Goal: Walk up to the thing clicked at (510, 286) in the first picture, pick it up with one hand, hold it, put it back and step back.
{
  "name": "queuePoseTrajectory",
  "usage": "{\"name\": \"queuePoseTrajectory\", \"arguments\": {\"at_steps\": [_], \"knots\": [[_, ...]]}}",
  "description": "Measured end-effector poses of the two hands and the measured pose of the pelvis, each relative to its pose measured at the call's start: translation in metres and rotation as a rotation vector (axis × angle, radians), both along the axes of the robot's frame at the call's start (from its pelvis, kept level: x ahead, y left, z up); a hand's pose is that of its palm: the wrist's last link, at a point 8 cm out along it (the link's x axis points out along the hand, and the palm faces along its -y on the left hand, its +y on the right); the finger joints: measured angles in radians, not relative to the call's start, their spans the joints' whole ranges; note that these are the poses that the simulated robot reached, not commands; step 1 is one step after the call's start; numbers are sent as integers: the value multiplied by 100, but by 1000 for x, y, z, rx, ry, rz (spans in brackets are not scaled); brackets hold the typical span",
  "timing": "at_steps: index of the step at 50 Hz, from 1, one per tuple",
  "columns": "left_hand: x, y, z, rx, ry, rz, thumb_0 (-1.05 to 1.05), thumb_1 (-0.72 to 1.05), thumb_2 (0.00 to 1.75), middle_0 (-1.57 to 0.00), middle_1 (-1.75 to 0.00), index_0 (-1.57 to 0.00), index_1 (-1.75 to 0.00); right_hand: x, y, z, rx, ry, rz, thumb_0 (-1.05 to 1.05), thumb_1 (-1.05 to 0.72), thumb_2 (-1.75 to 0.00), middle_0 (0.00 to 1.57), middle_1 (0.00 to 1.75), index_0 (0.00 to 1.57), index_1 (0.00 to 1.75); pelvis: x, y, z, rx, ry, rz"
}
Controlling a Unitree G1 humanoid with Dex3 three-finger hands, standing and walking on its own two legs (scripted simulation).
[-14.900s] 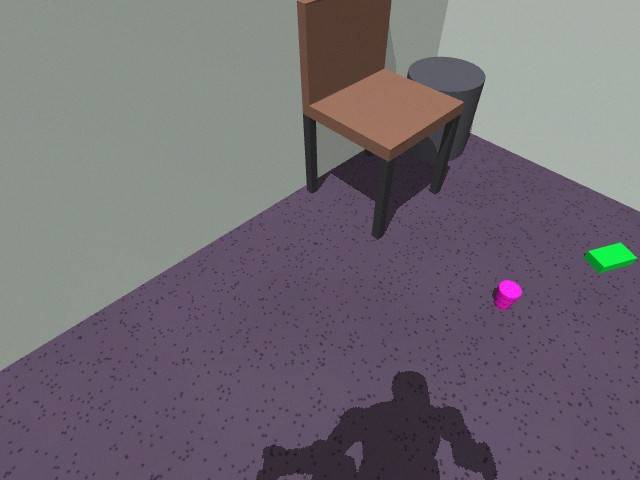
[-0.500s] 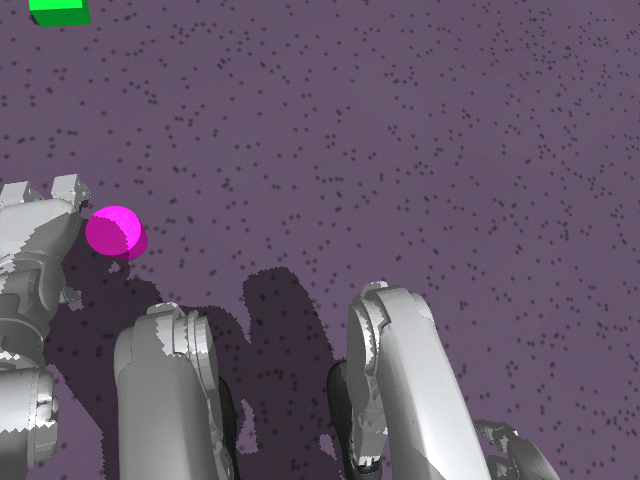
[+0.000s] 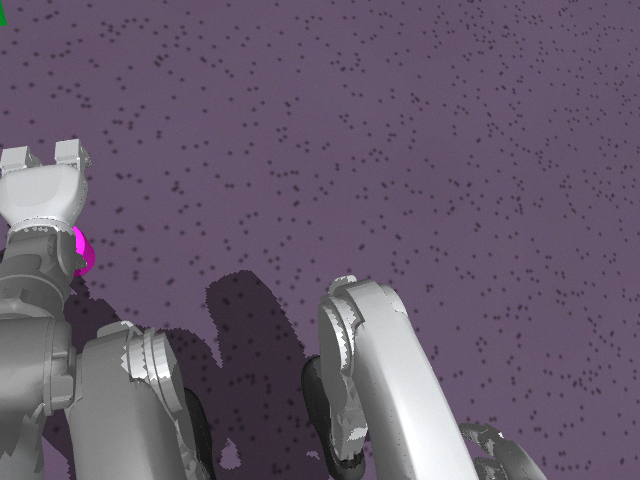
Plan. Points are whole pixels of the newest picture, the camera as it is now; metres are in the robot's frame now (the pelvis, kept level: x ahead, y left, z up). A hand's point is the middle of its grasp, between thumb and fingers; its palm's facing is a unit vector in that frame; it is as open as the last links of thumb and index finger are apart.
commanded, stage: approach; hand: left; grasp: from above
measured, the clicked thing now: (66, 253) +0.45 +0.28 -0.28
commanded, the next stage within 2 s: rest palm in 0.42 s
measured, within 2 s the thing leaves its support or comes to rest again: neither
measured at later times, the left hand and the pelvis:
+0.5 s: hand (34, 273) +0.41 +0.29 -0.20, palm faces -0.46 -0.09 -0.88, open 14.1 cm; pelvis +0.00 +0.00 +0.00, yaw +0 degrees
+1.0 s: hand (57, 258) +0.43 +0.28 -0.23, palm faces -0.49 -0.13 -0.86, open 14.3 cm; pelvis +0.00 +0.00 -0.02, yaw -1 degrees
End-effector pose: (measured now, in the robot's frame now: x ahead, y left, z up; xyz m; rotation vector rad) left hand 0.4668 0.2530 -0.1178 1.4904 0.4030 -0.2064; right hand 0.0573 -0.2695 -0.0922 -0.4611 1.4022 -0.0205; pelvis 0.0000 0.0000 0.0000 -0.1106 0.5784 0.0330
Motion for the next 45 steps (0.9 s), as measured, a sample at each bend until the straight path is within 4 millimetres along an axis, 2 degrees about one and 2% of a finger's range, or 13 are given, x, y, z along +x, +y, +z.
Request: {"name": "queuePoseTrajectory", "arguments": {"at_steps": [4,7,11,15,19,24,27,30,34,39,45], "knots": [[13,-1,7,20,-8,41,0,-56,102,-9,-104,-8,-104,-17,0,-1,11,24,-44,0,-92,-90,20,30,20,30,1,0,-1,-1,4,-7],[14,6,11,36,14,81,0,-57,102,-9,-104,-8,-104,-27,3,-3,28,42,-77,0,-92,-90,20,30,20,30,1,0,0,0,3,-11],[3,26,11,40,75,136,0,-56,101,-8,-104,-8,-104,-33,9,-5,55,62,-101,0,-92,-90,20,30,20,30,1,0,2,0,-4,-9],[-20,51,3,33,155,151,0,-56,99,-8,-105,-8,-105,-31,13,-5,65,71,-90,0,-92,-90,20,30,20,30,0,1,3,-2,-12,-3],[-43,59,-13,8,210,78,0,-54,98,-8,-106,-9,-105,-22,13,-4,53,78,-39,0,-92,-89,20,30,20,30,-1,2,1,-9,-19,5],[-54,48,-24,-37,114,-26,0,-53,98,-9,-106,-9,-105,-1,8,-1,13,61,35,0,-91,-89,20,30,20,30,-1,4,-3,-16,-28,14],[-49,37,-24,-29,48,-54,0,-54,99,-9,-106,-8,-105,16,5,0,-8,16,62,0,-91,-89,20,30,20,30,0,5,-5,-16,-26,17],[-38,30,-15,-10,-19,-37,0,-55,101,-9,-103,-8,-103,33,2,2,-16,-41,74,0,-91,-89,20,30,20,30,1,5,-5,-14,-19,17],[-22,27,-6,24,-11,23,0,-57,104,-9,-99,-6,-101,44,1,1,1,-86,91,0,-91,-90,20,30,20,30,0,4,-4,-12,-11,10],[-12,29,-11,33,69,97,0,-58,104,-8,-98,-6,-100,32,2,-5,37,-79,80,0,-91,-90,20,30,20,30,-1,3,-6,-9,-15,0],[-21,31,-38,-6,157,102,0,-56,101,-8,-100,-6,-101,-6,6,-11,60,29,37,0,-91,-90,19,30,20,30,0,0,-12,-8,-31,-7]]}}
